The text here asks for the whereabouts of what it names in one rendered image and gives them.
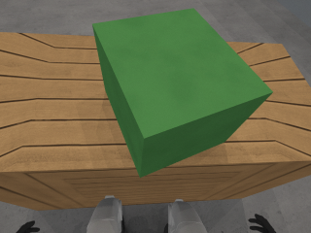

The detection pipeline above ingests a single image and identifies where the left robot thigh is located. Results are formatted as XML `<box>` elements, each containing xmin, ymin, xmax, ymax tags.
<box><xmin>86</xmin><ymin>197</ymin><xmax>122</xmax><ymax>233</ymax></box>

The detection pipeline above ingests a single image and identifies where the robot left hand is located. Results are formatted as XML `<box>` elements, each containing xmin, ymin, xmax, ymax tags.
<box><xmin>17</xmin><ymin>220</ymin><xmax>40</xmax><ymax>233</ymax></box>

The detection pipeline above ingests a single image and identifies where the carton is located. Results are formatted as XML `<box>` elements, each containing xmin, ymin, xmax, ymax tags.
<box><xmin>92</xmin><ymin>8</ymin><xmax>273</xmax><ymax>178</ymax></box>

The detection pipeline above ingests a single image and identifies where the pedestal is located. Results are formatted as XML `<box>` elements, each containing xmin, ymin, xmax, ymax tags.
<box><xmin>0</xmin><ymin>32</ymin><xmax>311</xmax><ymax>211</ymax></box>

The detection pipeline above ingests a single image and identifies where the robot right hand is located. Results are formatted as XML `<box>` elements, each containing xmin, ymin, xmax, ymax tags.
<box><xmin>248</xmin><ymin>214</ymin><xmax>276</xmax><ymax>233</ymax></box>

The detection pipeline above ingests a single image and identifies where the robot right shin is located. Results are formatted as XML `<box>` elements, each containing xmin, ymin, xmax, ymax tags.
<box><xmin>168</xmin><ymin>199</ymin><xmax>184</xmax><ymax>233</ymax></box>

